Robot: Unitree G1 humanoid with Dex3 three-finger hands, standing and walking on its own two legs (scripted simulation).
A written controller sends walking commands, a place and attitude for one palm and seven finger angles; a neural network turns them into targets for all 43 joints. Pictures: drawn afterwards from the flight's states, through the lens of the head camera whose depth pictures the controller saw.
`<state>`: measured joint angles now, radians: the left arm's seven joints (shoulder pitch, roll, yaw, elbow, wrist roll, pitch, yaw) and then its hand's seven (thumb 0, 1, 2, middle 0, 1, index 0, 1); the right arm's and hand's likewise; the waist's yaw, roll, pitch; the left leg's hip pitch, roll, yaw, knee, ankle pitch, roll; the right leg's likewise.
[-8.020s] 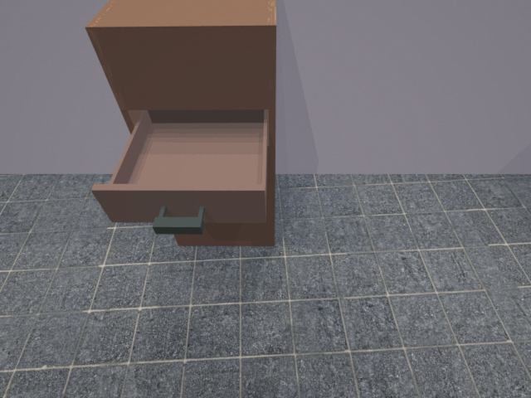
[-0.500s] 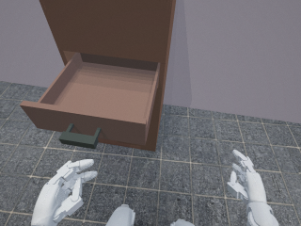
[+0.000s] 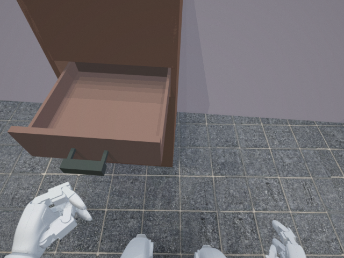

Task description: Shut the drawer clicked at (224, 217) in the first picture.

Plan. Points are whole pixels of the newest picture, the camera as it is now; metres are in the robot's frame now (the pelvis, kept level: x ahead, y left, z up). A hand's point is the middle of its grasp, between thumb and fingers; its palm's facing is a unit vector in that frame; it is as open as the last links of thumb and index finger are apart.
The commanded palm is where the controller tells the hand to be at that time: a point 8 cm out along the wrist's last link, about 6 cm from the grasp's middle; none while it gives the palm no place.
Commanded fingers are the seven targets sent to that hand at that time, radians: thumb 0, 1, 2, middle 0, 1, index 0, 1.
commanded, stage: raise the hand and make a fist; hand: left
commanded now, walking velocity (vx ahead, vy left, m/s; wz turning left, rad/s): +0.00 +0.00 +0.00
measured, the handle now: (86, 159) +0.36 +0.24 -0.02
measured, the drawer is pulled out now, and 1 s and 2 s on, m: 0.30 0.30 0.30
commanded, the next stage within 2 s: bring the fist close to the handle in 0.92 s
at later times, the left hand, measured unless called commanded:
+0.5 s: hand (65, 221) +0.19 +0.20 +0.07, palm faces -0.03 -1.00 -0.07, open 3.2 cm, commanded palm +0.16 +0.26 +0.08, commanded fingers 0.00 0.90 0.90 -1.40 -1.60 -1.40 -1.60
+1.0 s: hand (63, 219) +0.19 +0.21 +0.07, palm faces -0.01 -1.00 -0.09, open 3.3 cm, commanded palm +0.16 +0.27 +0.08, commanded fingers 0.00 0.90 0.90 -1.40 -1.60 -1.40 -1.60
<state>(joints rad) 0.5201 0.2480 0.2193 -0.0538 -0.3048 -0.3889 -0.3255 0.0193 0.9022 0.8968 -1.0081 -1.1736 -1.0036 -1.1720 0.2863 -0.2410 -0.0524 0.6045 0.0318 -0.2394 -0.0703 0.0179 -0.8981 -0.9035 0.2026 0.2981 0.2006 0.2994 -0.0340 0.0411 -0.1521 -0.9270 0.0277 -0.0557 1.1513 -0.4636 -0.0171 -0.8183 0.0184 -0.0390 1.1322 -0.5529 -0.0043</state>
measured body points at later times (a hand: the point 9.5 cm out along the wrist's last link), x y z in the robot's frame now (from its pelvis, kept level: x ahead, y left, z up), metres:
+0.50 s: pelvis +0.01 +0.02 +0.01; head +0.05 +0.03 +0.46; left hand +0.18 +0.26 +0.08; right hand +0.23 -0.19 -0.04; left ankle +0.05 +0.13 -0.65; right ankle +0.00 -0.12 -0.65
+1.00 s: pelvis +0.02 +0.00 +0.01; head +0.05 +0.01 +0.46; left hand +0.19 +0.26 +0.08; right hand +0.20 -0.23 -0.05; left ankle +0.05 +0.13 -0.65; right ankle +0.00 -0.12 -0.65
